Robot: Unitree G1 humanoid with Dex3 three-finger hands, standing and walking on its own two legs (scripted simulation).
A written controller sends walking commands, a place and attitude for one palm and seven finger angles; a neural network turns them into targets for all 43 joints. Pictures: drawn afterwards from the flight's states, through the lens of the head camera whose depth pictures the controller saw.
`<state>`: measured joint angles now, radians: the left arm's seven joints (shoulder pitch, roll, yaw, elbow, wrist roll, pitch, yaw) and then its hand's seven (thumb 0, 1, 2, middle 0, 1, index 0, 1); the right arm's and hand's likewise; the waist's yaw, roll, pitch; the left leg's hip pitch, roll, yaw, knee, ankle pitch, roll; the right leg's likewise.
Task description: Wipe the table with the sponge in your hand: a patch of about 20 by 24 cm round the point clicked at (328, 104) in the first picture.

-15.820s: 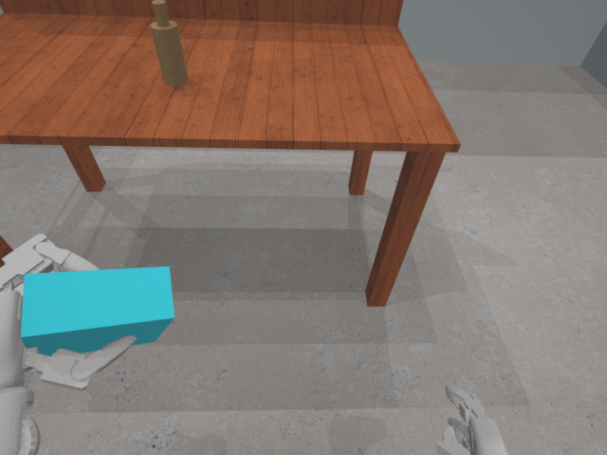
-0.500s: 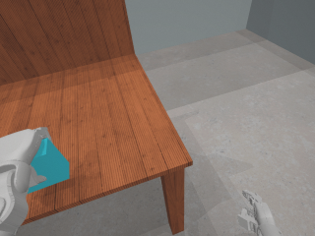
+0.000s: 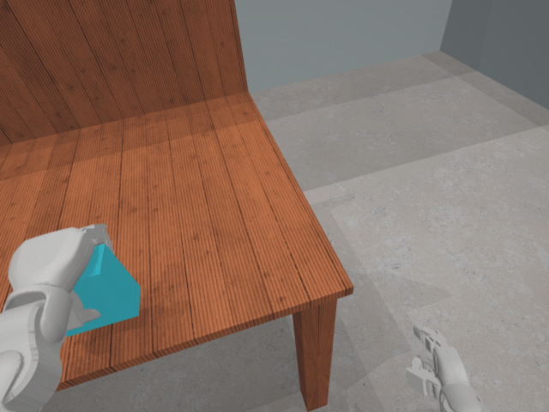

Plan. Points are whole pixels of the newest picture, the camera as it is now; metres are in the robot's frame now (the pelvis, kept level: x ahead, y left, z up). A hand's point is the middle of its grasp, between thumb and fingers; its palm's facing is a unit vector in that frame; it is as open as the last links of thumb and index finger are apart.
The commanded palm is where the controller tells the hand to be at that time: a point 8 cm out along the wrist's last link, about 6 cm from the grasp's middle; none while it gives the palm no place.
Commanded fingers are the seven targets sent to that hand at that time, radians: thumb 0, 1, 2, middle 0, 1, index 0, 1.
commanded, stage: move the sponge above the wiping area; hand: left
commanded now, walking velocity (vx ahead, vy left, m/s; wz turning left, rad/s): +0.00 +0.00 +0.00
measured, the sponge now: (92, 298) +0.23 +0.31 +0.06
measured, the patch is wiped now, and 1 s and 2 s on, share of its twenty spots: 0.00 0.00 0.00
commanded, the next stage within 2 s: none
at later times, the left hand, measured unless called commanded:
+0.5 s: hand (108, 268) +0.25 +0.27 +0.12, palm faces +0.03 -0.05 -1.00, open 9.5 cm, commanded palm +0.21 +0.30 +0.19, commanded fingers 0.00 0.10 1.30 -1.20 -1.60 -1.20 -1.60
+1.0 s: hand (94, 260) +0.25 +0.28 +0.14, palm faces +0.13 +0.01 -0.99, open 9.5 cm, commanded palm +0.21 +0.30 +0.19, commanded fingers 0.00 0.10 1.30 -1.20 -1.60 -1.20 -1.60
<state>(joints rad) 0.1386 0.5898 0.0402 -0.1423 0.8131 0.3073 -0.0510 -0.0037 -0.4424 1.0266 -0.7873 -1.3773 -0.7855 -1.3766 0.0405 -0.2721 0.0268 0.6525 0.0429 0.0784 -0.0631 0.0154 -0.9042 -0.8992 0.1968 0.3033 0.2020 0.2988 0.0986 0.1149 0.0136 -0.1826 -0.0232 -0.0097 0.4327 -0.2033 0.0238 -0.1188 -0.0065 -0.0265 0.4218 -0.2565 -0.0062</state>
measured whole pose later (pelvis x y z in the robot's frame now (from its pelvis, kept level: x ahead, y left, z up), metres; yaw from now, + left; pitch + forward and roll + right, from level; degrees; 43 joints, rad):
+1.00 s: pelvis +0.00 -0.03 +0.00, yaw -1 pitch -5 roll +0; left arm 0.08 0.63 0.03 -0.14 0.84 0.23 0.02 0.00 -0.45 1.03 -0.79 -1.37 -0.79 -1.37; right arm 0.05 -0.26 0.02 0.68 0.04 0.07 -0.08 0.02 -0.91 -0.90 0.20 0.30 0.20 0.30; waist 0.12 0.11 0.03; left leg -0.15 0.02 -0.02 0.43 -0.21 -0.01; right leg -0.09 0.03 -0.03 0.43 -0.26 -0.05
